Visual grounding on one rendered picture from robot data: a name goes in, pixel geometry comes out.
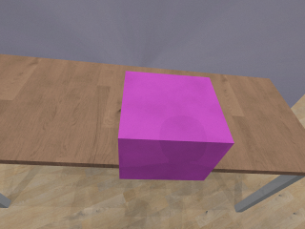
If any carton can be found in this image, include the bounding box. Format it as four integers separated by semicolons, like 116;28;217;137
118;71;234;180

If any table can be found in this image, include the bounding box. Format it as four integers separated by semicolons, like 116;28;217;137
0;53;305;213

